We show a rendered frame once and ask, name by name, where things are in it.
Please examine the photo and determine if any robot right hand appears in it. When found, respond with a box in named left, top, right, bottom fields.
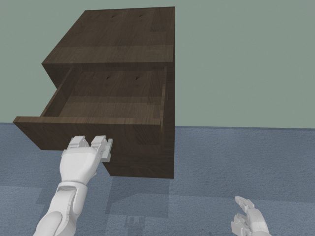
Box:
left=231, top=196, right=269, bottom=236

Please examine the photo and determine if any drawer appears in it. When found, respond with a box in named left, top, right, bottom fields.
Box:
left=13, top=66, right=167, bottom=154

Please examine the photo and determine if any robot left hand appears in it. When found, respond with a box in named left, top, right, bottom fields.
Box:
left=60, top=135, right=108, bottom=185

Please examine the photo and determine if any robot left forearm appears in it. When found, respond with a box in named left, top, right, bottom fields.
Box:
left=33, top=180, right=88, bottom=236

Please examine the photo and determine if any handle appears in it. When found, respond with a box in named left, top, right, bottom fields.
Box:
left=61, top=138, right=113, bottom=162

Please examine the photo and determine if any cabinet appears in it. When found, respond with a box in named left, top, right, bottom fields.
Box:
left=42, top=6, right=175, bottom=179

